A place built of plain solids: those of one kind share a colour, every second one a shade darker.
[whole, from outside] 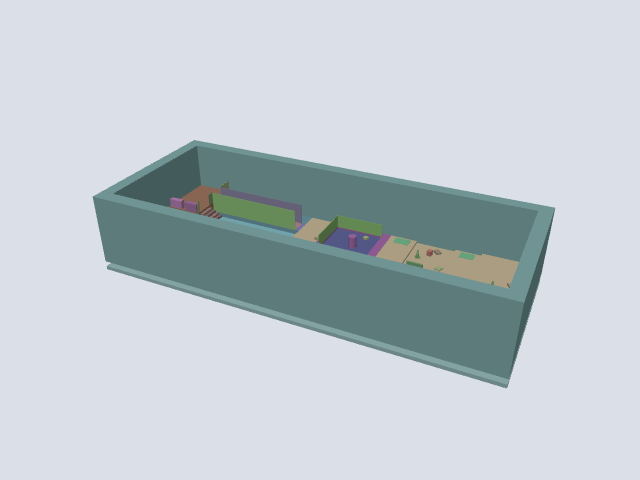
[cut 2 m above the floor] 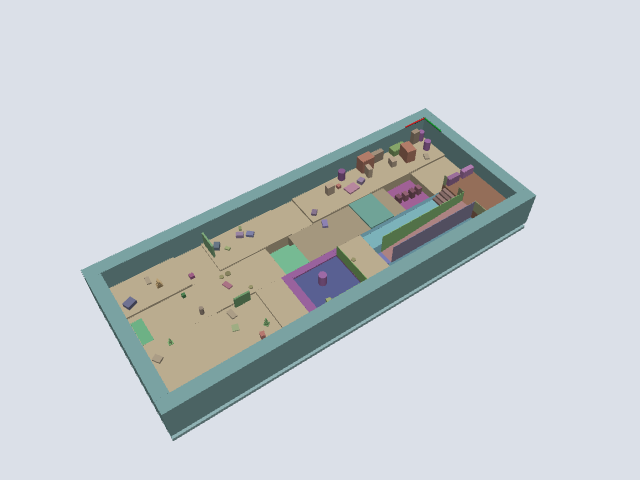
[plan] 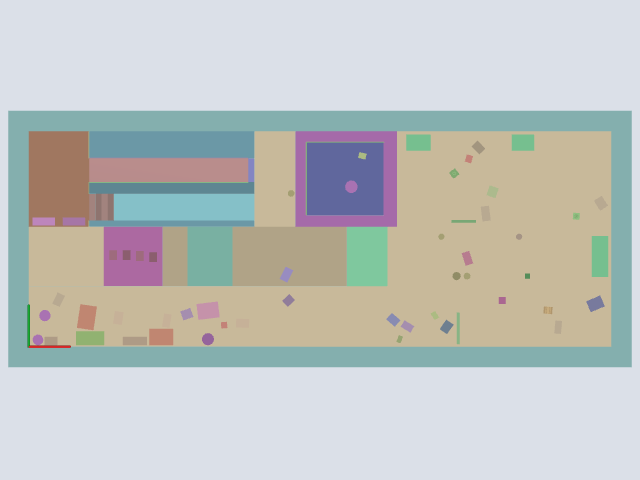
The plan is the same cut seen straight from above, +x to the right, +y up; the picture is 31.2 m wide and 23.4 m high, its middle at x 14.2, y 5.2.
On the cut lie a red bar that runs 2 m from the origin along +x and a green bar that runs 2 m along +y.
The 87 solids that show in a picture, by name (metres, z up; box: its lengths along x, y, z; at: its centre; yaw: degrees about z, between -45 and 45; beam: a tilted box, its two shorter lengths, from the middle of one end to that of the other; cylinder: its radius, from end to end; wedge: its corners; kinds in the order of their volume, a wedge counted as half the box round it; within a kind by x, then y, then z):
{
 "wall_1": {"box": [1.0, 10.5, 5.5], "at": [-0.5, 5.25, 1.75]},
 "wall_2": {"box": [30.4, 1.0, 5.5], "at": [14.2, -0.5, 1.75]},
 "wall_3": {"box": [30.4, 1.0, 5.5], "at": [14.2, 11.0, 1.75]},
 "wall_4": {"box": [1.0, 10.5, 5.5], "at": [28.9, 5.25, 1.75]},
 "floor_1": {"box": [3.66, 2.9, 1.0], "at": [1.83, 4.4, -0.5]},
 "floor_2": {"box": [13.25, 2.95, 1.18], "at": [6.62, 1.48, -0.41]},
 "floor_3": {"box": [8.98, 2.9, 1.0], "at": [11.02, 4.4, -0.5]},
 "floor_4": {"box": [2.0, 4.65, 1.0], "at": [12.0, 8.18, -0.5]},
 "floor_5": {"box": [1.9, 2.95, 1.0], "at": [14.2, 1.48, -0.5]},
 "floor_6": {"box": [6.05, 2.95, 1.12], "at": [18.18, 1.48, -0.44]},
 "floor_7": {"box": [2.1, 4.65, 1.0], "at": [19.0, 8.18, -0.5]},
 "floor_8": {"box": [3.05, 4.65, 0.85], "at": [21.57, 8.18, -0.57]},
 "floor_9": {"box": [2.2, 2.95, 1.0], "at": [22.3, 1.48, -0.5]},
 "floor_10": {"box": [10.91, 2.9, 1.0], "at": [22.95, 4.4, -0.5]},
 "floor_11": {"box": [2.0, 4.65, 1.0], "at": [24.1, 8.18, -0.5]},
 "floor_12": {"box": [5.0, 2.95, 1.18], "at": [25.9, 1.48, -0.41]},
 "floor_13": {"box": [3.3, 4.65, 1.18], "at": [26.75, 8.18, -0.41]},
 "floor_base_1": {"box": [30.4, 12.5, 0.3], "at": [14.2, 5.25, -1.57]},
 "floor_deck_1": {"box": [2.95, 4.65, 1.77], "at": [1.48, 8.18, -0.11]},
 "floor_fore_1": {"box": [8.05, 0.3, 1.0], "at": [6.97, 6.0, -0.5]},
 "floor_fore_2": {"box": [8.05, 0.58, 1.0], "at": [6.97, 7.74, -0.5]},
 "floor_fore_3": {"box": [8.05, 1.32, 1.0], "at": [6.97, 9.84, -0.5]},
 "floor_pit_1": {"box": [3.75, 3.55, 0.87], "at": [15.43, 8.18, -0.56]},
 "floor_rim_1": {"box": [0.55, 4.65, 1.0], "at": [13.28, 8.18, -0.5]},
 "floor_rim_2": {"box": [3.75, 0.55, 1.0], "at": [15.43, 6.12, -0.5]},
 "floor_rim_3": {"box": [3.75, 0.55, 1.0], "at": [15.43, 10.22, -0.5]},
 "floor_rim_4": {"box": [0.65, 4.65, 1.0], "at": [17.62, 8.18, -0.5]},
 "floor_before_steps_1": {"box": [6.85, 1.3, 1.0], "at": [7.58, 6.8, -0.5]},
 "ramp_ramp_1": {"wedge": [[2.95, 8.03, -1.0], [2.95, 8.03, 0.78], [2.95, 9.18, -1.0], [2.95, 9.18, 0.78], [10.7, 8.03, -1.0], [10.7, 8.03, 0.0], [10.7, 9.18, -1.0], [10.7, 9.18, 0.0]]},
 "floor_bed_1": {"box": [2.87, 2.9, 0.7], "at": [5.09, 4.4, -1.05]},
 "floor_hatch_1": {"box": [1.98, 0.84, 0.5], "at": [16.5, 3.37, -1.15]},
 "floor_hatch_2": {"box": [1.98, 2.06, 1.0], "at": [16.5, 4.82, -0.5]},
 "pallet_load_1": {"box": [0.82, 1.17, 1.2], "at": [2.84, 1.43, 0.78], "yaw": -8.3},
 "pallet_load_2": {"box": [1.17, 0.81, 1.25], "at": [6.46, 0.47, 0.81]},
 "step_tread_1": {"box": [0.3, 1.3, 1.62], "at": [3.1, 6.8, -0.19]},
 "step_tread_2": {"box": [0.3, 1.3, 1.47], "at": [3.4, 6.8, -0.27]},
 "step_tread_3": {"box": [0.3, 1.3, 1.31], "at": [3.7, 6.8, -0.34]},
 "step_tread_4": {"box": [0.3, 1.3, 1.16], "at": [4.0, 6.8, -0.42]},
 "crate_stack_1": {"box": [0.63, 0.42, 1.18], "at": [1.09, 0.28, 0.77]},
 "crate_stack_2": {"box": [0.44, 0.63, 0.61], "at": [4.37, 1.4, 0.48], "yaw": -8.1},
 "crate_stack_3": {"box": [1.19, 0.41, 0.93], "at": [5.18, 0.28, 0.65]},
 "crate_stack_4": {"box": [0.37, 0.66, 0.91], "at": [6.73, 1.27, 0.64], "yaw": -9.1},
 "crate_stack_5": {"box": [0.64, 0.43, 0.82], "at": [10.43, 1.14, 0.59], "yaw": -1.6},
 "step_hump_1": {"box": [2.2, 2.9, 0.17], "at": [8.84, 4.4, 0.04]},
 "barrel_1": {"cylinder": 0.26, "from": [0.45, 0.33, 0.18], "to": [0.45, 0.33, 1.05]},
 "barrel_2": {"cylinder": 0.28, "from": [0.79, 1.52, 0.18], "to": [0.79, 1.52, 1.04]},
 "barrel_3": {"cylinder": 0.29, "from": [8.74, 0.36, 0.18], "to": [8.74, 0.36, 1.02]},
 "barrel_4": {"cylinder": 0.3, "from": [15.73, 7.8, -0.13], "to": [15.73, 7.8, 0.79]},
 "edgeS_1": {"box": [1.1, 0.39, 0.7], "at": [0.74, 6.11, 1.12]},
 "edgeS_2": {"box": [1.1, 0.39, 0.7], "at": [2.21, 6.11, 1.12]},
 "step_stone_1": {"box": [0.38, 0.48, 0.75], "at": [4.12, 4.46, -0.38]},
 "step_stone_2": {"box": [0.38, 0.48, 0.75], "at": [4.77, 4.46, -0.38]},
 "step_stone_3": {"box": [0.38, 0.48, 0.75], "at": [5.42, 4.42, -0.38]},
 "step_stone_4": {"box": [0.38, 0.48, 0.75], "at": [6.07, 4.36, -0.38]},
 "ramp_sidea_1": {"box": [7.75, 0.04, 1.75], "at": [6.83, 8.01, 0.83]},
 "ramp_sideb_1": {"box": [7.75, 0.04, 1.75], "at": [6.83, 9.2, 0.83]},
 "sack_pile_1": {"box": [1.38, 0.68, 0.56], "at": [2.99, 0.41, 0.46]},
 "floor_before_ramp_1": {"box": [0.3, 1.15, 1.0], "at": [10.85, 8.61, -0.5]},
 "rail_1": {"box": [0.04, 3.55, 1.04], "at": [13.53, 8.18, 0.52]},
 "rail_2": {"box": [3.83, 0.04, 1.04], "at": [15.43, 9.97, 0.52]},
 "screenE_1": {"box": [0.14, 1.55, 1.22], "at": [20.94, 0.89, 0.73]},
 "low_mat_1": {"box": [1.2, 0.8, 0.06], "at": [19.0, 9.95, -0.02]},
 "low_mat_2": {"box": [1.1, 0.8, 0.06], "at": [24.1, 9.95, -0.02]},
 "low_mat_3": {"box": [0.8, 2.0, 0.06], "at": [27.85, 4.4, -0.02]},
 "carton_folded_1": {"box": [0.4, 0.61, 0.17], "at": [1.46, 2.29, 0.21], "yaw": -24.9},
 "carton_folded_2": {"box": [0.41, 0.55, 0.18], "at": [21.92, 9.71, -0.11], "yaw": 43.5},
 "carton_folded_3": {"box": [0.41, 0.73, 0.16], "at": [22.28, 6.49, -0.12], "yaw": 6.9},
 "carton_folded_4": {"box": [0.33, 0.64, 0.16], "at": [25.81, 0.95, 0.21], "yaw": -5.2},
 "carton_folded_5": {"box": [0.46, 0.58, 0.16], "at": [27.9, 6.99, 0.26], "yaw": 32.6},
 "sack_1": {"box": [0.56, 0.42, 0.23], "at": [17.77, 1.31, 0.23], "yaw": -41.9},
 "sack_2": {"box": [0.75, 0.58, 0.3], "at": [27.63, 2.09, 0.33], "yaw": 22.8},
 "crate_1": {"box": [0.52, 0.47, 0.31], "at": [7.71, 1.58, 0.34], "yaw": 19.9},
 "crate_2": {"box": [0.49, 0.4, 0.21], "at": [12.67, 2.25, 0.28], "yaw": 43.7},
 "crate_3": {"box": [0.56, 0.37, 0.31], "at": [18.46, 0.98, 0.28], "yaw": -31.7},
 "screenS_1": {"box": [1.2, 0.14, 0.97], "at": [21.21, 6.11, 0.34]},
 "pallet_1": {"box": [1.05, 0.78, 0.18], "at": [8.74, 1.75, 0.22], "yaw": 7.0},
 "carton_1": {"box": [0.44, 0.57, 0.31], "at": [20.38, 0.96, 0.28], "yaw": -34.7},
 "rail_front_1": {"box": [0.04, 0.58, 0.98], "at": [2.93, 7.74, 1.26]},
 "rail_front_2": {"box": [0.04, 1.32, 0.98], "at": [2.93, 9.84, 1.26]},
 "inway_crate_1": {"box": [0.42, 0.67, 0.26], "at": [12.56, 3.51, 0.08], "yaw": -26.6},
 "bucket_1": {"box": [0.32, 0.37, 0.4], "at": [21.46, 9.16, 0.05], "yaw": -15.5},
 "parcel_1": {"box": [0.37, 0.29, 0.19], "at": [16.27, 9.3, -0.04], "yaw": -12.9},
 "parcel_2": {"box": [0.26, 0.38, 0.18], "at": [19.8, 1.52, 0.16], "yaw": 31.9},
 "inway_carton_folded_1": {"box": [0.39, 0.65, 0.14], "at": [21.38, 4.31, 0.02], "yaw": 18.0},
 "hose_coil_1": {"box": [0.47, 0.51, 0.13], "at": [22.61, 7.55, -0.14], "yaw": -19.1},
 "edge_crate_1": {"box": [0.34, 0.34, 0.25], "at": [23.09, 2.25, 0.12]},
 "edge_hose_coil_1": {"cylinder": 0.2, "from": [20.86, 3.44, -0.05], "to": [20.86, 3.44, 0.07]}
}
